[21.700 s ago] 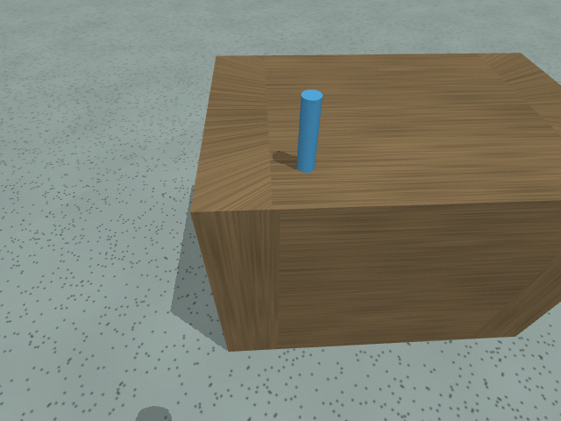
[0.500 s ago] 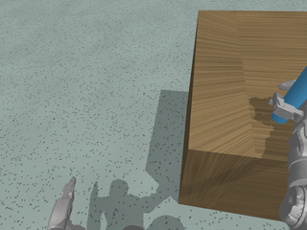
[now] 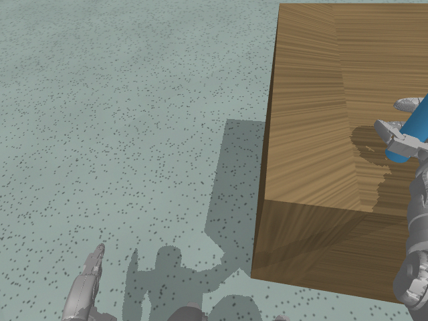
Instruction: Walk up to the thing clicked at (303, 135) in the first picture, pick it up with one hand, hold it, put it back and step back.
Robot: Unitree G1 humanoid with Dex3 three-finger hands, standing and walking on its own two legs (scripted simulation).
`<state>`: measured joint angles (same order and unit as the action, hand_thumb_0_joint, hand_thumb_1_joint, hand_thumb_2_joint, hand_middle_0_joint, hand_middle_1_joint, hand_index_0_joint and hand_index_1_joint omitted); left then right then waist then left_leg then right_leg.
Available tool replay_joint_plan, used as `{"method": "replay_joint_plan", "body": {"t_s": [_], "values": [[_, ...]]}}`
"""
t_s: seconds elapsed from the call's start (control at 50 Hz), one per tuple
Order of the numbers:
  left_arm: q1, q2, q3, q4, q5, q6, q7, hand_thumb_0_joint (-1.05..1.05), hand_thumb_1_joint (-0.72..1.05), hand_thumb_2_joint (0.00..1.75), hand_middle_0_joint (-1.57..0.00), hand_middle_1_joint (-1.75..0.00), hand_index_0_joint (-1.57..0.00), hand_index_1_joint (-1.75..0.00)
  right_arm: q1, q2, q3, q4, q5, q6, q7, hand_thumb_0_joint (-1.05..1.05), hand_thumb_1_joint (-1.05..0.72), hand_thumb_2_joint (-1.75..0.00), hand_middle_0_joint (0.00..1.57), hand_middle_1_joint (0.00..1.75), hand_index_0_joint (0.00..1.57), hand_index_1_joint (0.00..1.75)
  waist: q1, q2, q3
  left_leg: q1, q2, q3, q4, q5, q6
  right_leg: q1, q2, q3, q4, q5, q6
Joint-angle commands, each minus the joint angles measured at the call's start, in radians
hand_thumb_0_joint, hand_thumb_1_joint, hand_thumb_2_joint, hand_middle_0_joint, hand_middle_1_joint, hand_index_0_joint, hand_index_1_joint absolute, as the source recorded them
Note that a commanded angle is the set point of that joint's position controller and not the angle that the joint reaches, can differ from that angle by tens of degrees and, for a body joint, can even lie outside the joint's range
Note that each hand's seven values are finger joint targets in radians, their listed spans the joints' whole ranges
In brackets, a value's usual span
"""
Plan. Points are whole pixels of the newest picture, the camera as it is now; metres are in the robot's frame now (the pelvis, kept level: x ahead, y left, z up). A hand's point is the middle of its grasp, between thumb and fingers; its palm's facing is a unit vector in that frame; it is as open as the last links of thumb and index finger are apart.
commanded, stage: open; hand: right
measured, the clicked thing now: (423, 122) +0.47 -0.28 +0.11
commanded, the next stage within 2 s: withdraw in 0.20 s
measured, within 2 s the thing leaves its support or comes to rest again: neither
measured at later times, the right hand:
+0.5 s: hand (413, 127) +0.47 -0.28 +0.10, palm faces +0.35 +0.94 +0.00, open 16.4 cm
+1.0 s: hand out of the picture +0.41 -0.42 +0.19, palm faces +0.58 +0.76 -0.28, open 17.3 cm
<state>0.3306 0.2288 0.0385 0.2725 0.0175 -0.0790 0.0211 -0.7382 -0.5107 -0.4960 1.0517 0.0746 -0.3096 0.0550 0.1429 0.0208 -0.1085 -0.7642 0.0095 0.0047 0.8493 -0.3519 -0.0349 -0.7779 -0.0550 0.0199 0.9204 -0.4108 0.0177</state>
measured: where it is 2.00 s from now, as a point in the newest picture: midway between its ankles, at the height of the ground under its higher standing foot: outside the picture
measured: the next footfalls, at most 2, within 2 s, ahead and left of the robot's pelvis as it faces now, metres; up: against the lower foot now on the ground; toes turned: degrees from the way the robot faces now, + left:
none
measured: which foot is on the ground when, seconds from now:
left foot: down 0.00-1.00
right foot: down 0.00-1.00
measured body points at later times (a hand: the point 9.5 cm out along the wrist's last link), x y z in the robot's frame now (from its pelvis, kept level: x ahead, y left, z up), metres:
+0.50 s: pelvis +0.01 +0.00 +0.00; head +0.09 -0.02 +0.45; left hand +0.16 +0.27 -0.03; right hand +0.45 -0.33 +0.10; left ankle +0.03 +0.15 -0.69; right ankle +0.02 -0.13 -0.69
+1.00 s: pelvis +0.02 +0.00 +0.03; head +0.07 -0.01 +0.48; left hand +0.16 +0.26 -0.05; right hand +0.38 -0.46 +0.21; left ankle +0.03 +0.15 -0.69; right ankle +0.02 -0.13 -0.69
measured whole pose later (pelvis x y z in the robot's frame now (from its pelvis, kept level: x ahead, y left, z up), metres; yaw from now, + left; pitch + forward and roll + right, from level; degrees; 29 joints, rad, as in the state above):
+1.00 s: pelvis +0.02 +0.00 +0.03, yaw -1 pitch +10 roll +1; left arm 0.33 0.26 0.01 0.44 -0.05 -0.05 0.01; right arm -0.71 -0.83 -0.54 1.06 -0.04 -0.05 0.07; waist 0.04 0.00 -0.08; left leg -0.51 0.02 0.01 0.65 -0.30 -0.03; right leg -0.52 -0.04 0.01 0.69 -0.35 0.02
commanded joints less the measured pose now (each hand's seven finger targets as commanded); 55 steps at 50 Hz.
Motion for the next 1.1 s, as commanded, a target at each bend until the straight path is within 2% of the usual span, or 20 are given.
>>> {"method": "replay_joint_plan", "body": {"t_s": [0.0, 0.18, 0.28, 0.32, 0.38, 0.46, 0.48, 0.58, 0.6, 0.62, 0.64, 0.7, 0.74, 0.76, 0.78, 0.82, 0.88, 0.96, 1.0, 1.08], "values": [[0.013, 0.173, 0.092, -0.157, 0.002, -0.051, 0.022, 0.00, -0.56, 0.07, -0.06, -0.05, -0.05, -0.06, -0.391, -0.252, -0.015, -0.200, 0.017, -0.065, -0.001, 0.00, 0.23, -0.17, 0.79, 0.43, 0.77, 0.43, -0.005, -0.147, -0.404, 0.146, -0.037, 0.036, -0.081, 0.177, 0.043, 0.275, 0.027, 0.002, -0.126, 0.214, -0.014], [0.011, 0.162, 0.081, -0.171, 0.000, -0.041, 0.022, 0.00, -0.57, 0.07, -0.06, -0.05, -0.04, -0.06, -0.397, -0.249, -0.007, -0.252, 0.016, -0.061, 0.003, 0.00, 0.35, -0.06, 0.36, 0.18, 0.35, 0.18, -0.017, -0.158, -0.436, 0.174, -0.034, 0.030, -0.067, 0.264, 0.044, 0.300, 0.031, -0.007, -0.100, 0.332, -0.014], [-0.005, 0.151, 0.074, -0.186, -0.006, -0.036, 0.021, 0.00, -0.57, 0.07, -0.06, -0.05, -0.04, -0.06, -0.417, -0.250, -0.007, -0.302, 0.022, -0.062, 0.008, 0.00, 0.36, -0.01, 0.21, 0.07, 0.19, 0.07, -0.017, -0.147, -0.436, 0.207, -0.030, 0.023, -0.076, 0.264, 0.041, 0.276, 0.036, -0.016, -0.103, 0.295, -0.021], [0.032, 0.180, 0.097, -0.154, -0.004, -0.031, 0.020, 0.00, -0.53, 0.05, -0.06, -0.05, -0.06, -0.05, -0.318, -0.260, -0.025, -0.209, 0.019, -0.050, 0.009, 0.00, 0.43, -0.05, 0.09, 0.06, 0.09, 0.06, -0.019, -0.145, -0.404, 0.182, -0.033, 0.030, -0.070, 0.268, 0.041, 0.279, 0.036, -0.011, -0.102, 0.328, -0.017], [0.011, 0.180, 0.091, -0.200, -0.007, -0.025, 0.023, 0.00, -0.53, 0.04, -0.06, -0.05, -0.05, -0.05, -0.404, -0.353, -0.056, -0.356, 0.018, -0.066, 0.016, 0.00, 0.42, -0.04, 0.09, 0.05, 0.08, 0.05, -0.030, -0.174, -0.500, 0.224, -0.034, 0.031, -0.070, 0.314, 0.043, 0.358, 0.031, -0.009, -0.099, 0.419, -0.011], [0.024, 0.161, 0.068, -0.140, -0.016, -0.016, 0.025, 0.00, -0.53, 0.04, -0.06, -0.05, -0.05, -0.05, -0.399, -0.389, -0.080, -0.375, 0.033, -0.035, 0.039, 0.00, 0.45, -0.02, 0.08, 0.04, 0.07, 0.04, -0.055, -0.217, -0.460, 0.268, -0.029, 0.025, -0.093, 0.314, 0.044, 0.348, 0.041, -0.014, -0.128, 0.400, -0.010], [-0.005, 0.162, 0.058, -0.166, -0.018, -0.016, 0.027, 0.00, -0.53, 0.04, -0.06, -0.04, -0.05, -0.05, -0.437, -0.460, -0.121, -0.437, 0.034, -0.036, 0.038, 0.00, 0.45, -0.02, 0.08, 0.04, 0.07, 0.04, -0.070, -0.232, -0.497, 0.300, -0.025, 0.024, -0.097, 0.327, 0.044, 0.370, 0.041, -0.015, -0.129, 0.421, -0.009], [-0.001, 0.149, 0.036, -0.076, -0.033, -0.015, 0.039, 0.00, -0.54, 0.04, -0.05, -0.04, -0.05, -0.05, -0.350, -0.367, -0.050, -0.273, 0.045, 0.047, 0.092, 0.00, 0.48, -0.02, 0.08, 0.04, 0.07, 0.04, -0.050, -0.182, -0.381, 0.309, -0.026, 0.029, -0.145, 0.323, 0.040, 0.373, 0.038, -0.017, -0.175, 0.407, -0.012], [-0.037, 0.168, 0.048, -0.080, -0.035, -0.021, 0.043, 0.00, -0.54, 0.04, -0.06, -0.04, -0.05, -0.05, -0.346, -0.405, -0.072, -0.278, 0.049, 0.059, 0.103, 0.00, 0.49, -0.03, 0.07, 0.04, 0.07, 0.04, -0.060, -0.172, -0.397, 0.319, -0.025, 0.033, -0.149, 0.331, 0.040, 0.384, 0.036, -0.013, -0.183, 0.424, -0.011], [-0.047, 0.200, 0.063, -0.099, -0.038, -0.024, 0.048, 0.00, -0.54, 0.04, -0.05, -0.04, -0.05, -0.04, -0.440, -0.517, -0.114, -0.393, 0.048, 0.063, 0.109, 0.00, 0.48, -0.03, 0.07, 0.04, 0.07, 0.04, -0.075, -0.213, -0.460, 0.356, -0.019, 0.027, -0.152, 0.355, 0.041, 0.418, 0.038, -0.017, -0.185, 0.462, -0.009], [-0.073, 0.172, 0.031, -0.117, -0.043, -0.027, 0.048, 0.00, -0.54, 0.04, -0.06, -0.04, -0.05, -0.04, -0.500, -0.538, -0.112, -0.417, 0.047, 0.076, 0.116, 0.00, 0.50, -0.03, 0.07, 0.04, 0.07, 0.04, -0.083, -0.213, -0.483, 0.381, -0.018, 0.026, -0.157, 0.375, 0.039, 0.443, 0.042, -0.021, -0.184, 0.478, -0.011], [-0.013, 0.145, 0.009, -0.013, -0.057, -0.033, 0.052, 0.00, -0.54, 0.03, -0.05, -0.04, -0.05, -0.04, -0.301, -0.378, -0.029, -0.119, 0.062, 0.165, 0.176, 0.00, 0.50, -0.03, 0.07, 0.04, 0.06, 0.04, -0.044, -0.095, -0.269, 0.331, -0.022, 0.037, -0.194, 0.325, 0.034, 0.364, 0.041, -0.019, -0.224, 0.396, -0.020], [-0.063, 0.177, 0.015, -0.064, -0.056, -0.047, 0.057, 0.00, -0.57, 0.06, -0.07, -0.03, -0.05, -0.05, -0.423, -0.499, -0.070, -0.269, 0.065, 0.167, 0.191, 0.00, 0.47, -0.06, 0.06, 0.06, 0.06, 0.06, -0.063, -0.110, -0.336, 0.356, -0.016, 0.031, -0.205, 0.326, 0.032, 0.395, 0.040, -0.022, -0.234, 0.389, -0.024], [-0.080, 0.151, 0.001, -0.060, -0.055, -0.038, 0.044, 0.00, -0.55, 0.04, -0.06, -0.03, -0.05, -0.04, -0.332, -0.687, -0.093, -0.134, -0.063, 0.174, 0.131, 0.00, 0.50, -0.05, 0.06, 0.06, 0.06, 0.06, -0.134, -0.100, -0.283, 0.365, -0.008, 0.036, -0.226, 0.282, 0.034, 0.365, 0.049, -0.037, -0.264, 0.366, -0.016], [0.008, 0.165, 0.033, -0.010, -0.060, -0.026, 0.035, 0.00, -0.54, 0.04, -0.06, -0.03, -0.05, -0.04, -0.298, -0.614, -0.071, -0.096, -0.047, 0.185, 0.104, 0.00, 0.52, -0.04, 0.06, 0.06, 0.06, 0.06, -0.092, -0.096, -0.224, 0.341, -0.017, 0.043, -0.236, 0.267, 0.038, 0.366, 0.048, -0.039, -0.281, 0.348, -0.015], [0.042, 0.184, 0.059, -0.015, -0.061, -0.017, 0.016, 0.00, -0.53, 0.03, -0.06, -0.03, -0.06, -0.03, -0.329, -0.612, -0.049, -0.165, -0.064, 0.185, 0.082, 0.00, 0.53, -0.04, 0.06, 0.06, 0.06, 0.06, -0.086, -0.115, -0.225, 0.339, -0.014, 0.044, -0.250, 0.264, 0.036, 0.402, 0.046, -0.041, -0.295, 0.340, -0.016], [0.000, 0.176, 0.049, 0.020, -0.063, -0.012, -0.002, 0.00, -0.51, 0.03, -0.06, -0.04, -0.07, -0.03, -0.360, -0.727, -0.094, -0.232, -0.098, 0.192, 0.029, 0.00, 0.52, -0.05, 0.06, 0.05, 0.06, 0.05, -0.119, -0.134, -0.260, 0.372, -0.011, 0.040, -0.260, 0.267, 0.037, 0.414, 0.052, -0.046, -0.299, 0.339, -0.017], [-0.136, 0.131, -0.014, -0.021, -0.068, -0.030, -0.010, 0.00, -0.52, 0.04, -0.06, -0.04, -0.06, -0.03, -0.416, -0.695, -0.068, -0.311, -0.116, 0.179, -0.029, 0.00, 0.50, -0.06, 0.07, 0.05, 0.06, 0.05, -0.125, -0.195, -0.359, 0.417, -0.011, 0.034, -0.272, 0.302, 0.040, 0.483, 0.049, -0.048, -0.307, 0.385, -0.007], [-0.107, 0.165, 0.012, 0.040, -0.065, -0.031, 0.000, 0.00, -0.53, 0.05, -0.06, -0.04, -0.06, -0.04, -0.285, -0.678, -0.073, -0.193, -0.123, 0.192, -0.054, 0.00, 0.50, -0.06, 0.07, 0.05, 0.05, 0.05, -0.122, -0.181, -0.318, 0.403, -0.019, 0.046, -0.282, 0.311, 0.044, 0.496, 0.042, -0.041, -0.315, 0.419, 0.000], [-0.108, 0.222, 0.068, 0.011, -0.062, -0.046, 0.015, 0.00, -0.54, 0.05, -0.06, -0.04, -0.06, -0.04, -0.231, -0.637, -0.048, -0.368, -0.113, 0.182, -0.077, 0.00, 0.47, -0.06, 0.07, 0.05, 0.05, 0.05, -0.134, -0.232, -0.363, 0.425, -0.024, 0.059, -0.295, 0.331, 0.054, 0.587, 0.037, -0.038, -0.333, 0.474, 0.007]]}}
